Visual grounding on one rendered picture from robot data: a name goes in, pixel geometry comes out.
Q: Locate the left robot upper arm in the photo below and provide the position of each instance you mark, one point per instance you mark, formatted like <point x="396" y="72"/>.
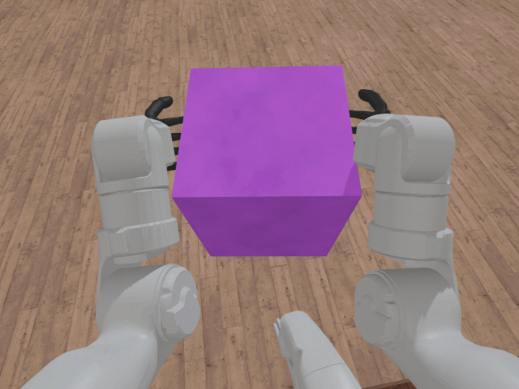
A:
<point x="142" y="313"/>

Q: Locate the robot right thigh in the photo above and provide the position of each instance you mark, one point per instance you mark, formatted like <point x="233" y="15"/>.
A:
<point x="317" y="363"/>

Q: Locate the carton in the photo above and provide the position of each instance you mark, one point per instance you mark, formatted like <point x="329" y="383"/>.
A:
<point x="265" y="161"/>

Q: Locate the right robot upper arm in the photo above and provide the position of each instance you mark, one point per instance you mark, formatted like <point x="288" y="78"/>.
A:
<point x="413" y="315"/>

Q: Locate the robot left forearm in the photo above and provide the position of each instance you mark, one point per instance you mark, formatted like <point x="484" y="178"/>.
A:
<point x="130" y="158"/>

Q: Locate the right robot hand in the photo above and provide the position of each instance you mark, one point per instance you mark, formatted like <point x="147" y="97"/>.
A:
<point x="376" y="102"/>

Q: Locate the robot right forearm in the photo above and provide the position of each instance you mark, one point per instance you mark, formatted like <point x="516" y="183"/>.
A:
<point x="411" y="157"/>

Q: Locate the left robot hand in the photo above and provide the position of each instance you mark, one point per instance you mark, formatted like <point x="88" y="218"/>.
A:
<point x="153" y="111"/>

